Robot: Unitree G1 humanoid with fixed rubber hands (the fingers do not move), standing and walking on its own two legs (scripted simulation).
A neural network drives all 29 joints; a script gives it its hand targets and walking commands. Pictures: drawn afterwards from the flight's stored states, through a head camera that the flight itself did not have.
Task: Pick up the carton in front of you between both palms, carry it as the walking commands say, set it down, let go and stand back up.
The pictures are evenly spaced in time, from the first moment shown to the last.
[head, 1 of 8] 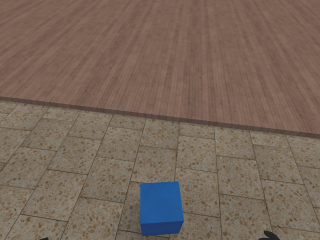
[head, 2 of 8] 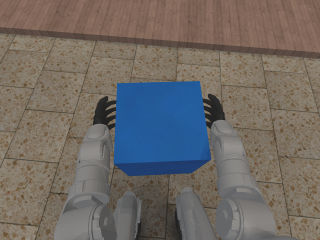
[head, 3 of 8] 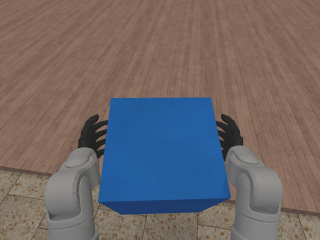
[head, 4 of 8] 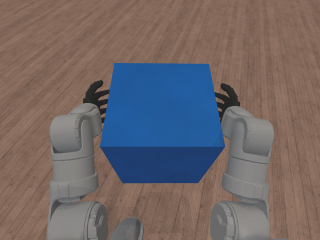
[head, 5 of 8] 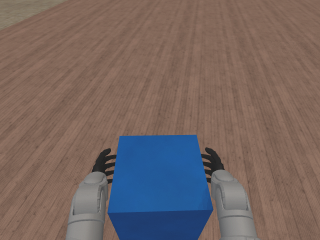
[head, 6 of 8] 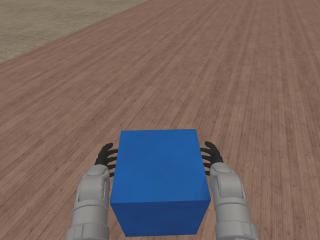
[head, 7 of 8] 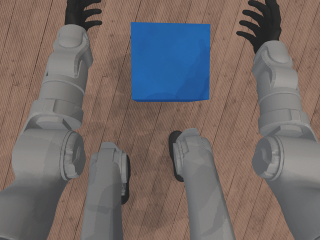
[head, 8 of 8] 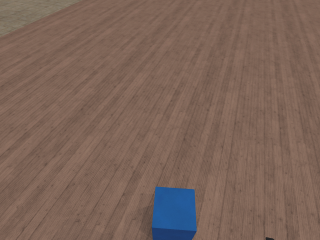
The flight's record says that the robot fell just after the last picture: no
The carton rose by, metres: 0.80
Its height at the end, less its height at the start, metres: +0.05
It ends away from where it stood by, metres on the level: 3.46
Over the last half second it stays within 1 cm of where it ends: yes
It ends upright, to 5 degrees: yes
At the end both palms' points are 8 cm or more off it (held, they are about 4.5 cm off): yes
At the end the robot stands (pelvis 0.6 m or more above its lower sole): yes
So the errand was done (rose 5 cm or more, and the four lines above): yes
